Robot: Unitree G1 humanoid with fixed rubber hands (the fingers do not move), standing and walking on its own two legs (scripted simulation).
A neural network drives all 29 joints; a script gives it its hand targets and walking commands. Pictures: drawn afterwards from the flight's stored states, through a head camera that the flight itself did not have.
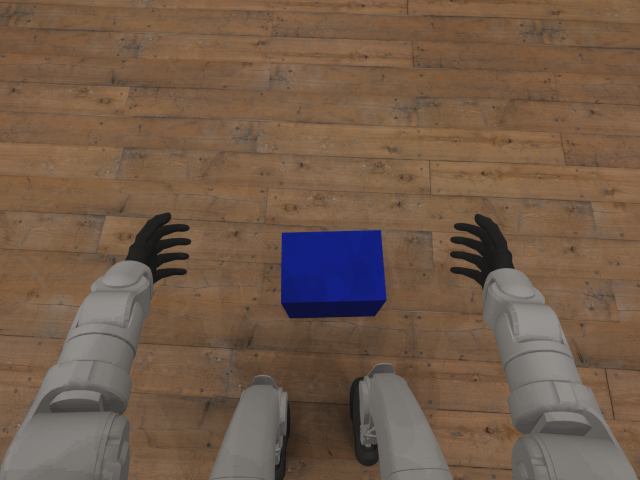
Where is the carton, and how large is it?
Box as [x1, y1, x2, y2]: [281, 230, 386, 317]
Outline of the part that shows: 380,230 282,233 281,303 289,317 374,315 386,299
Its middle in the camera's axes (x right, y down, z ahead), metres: +0.03 +0.09 +1.00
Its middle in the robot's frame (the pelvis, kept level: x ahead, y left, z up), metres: +0.49 -0.03 -0.56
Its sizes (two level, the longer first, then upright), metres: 0.238 0.170 0.224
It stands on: the floor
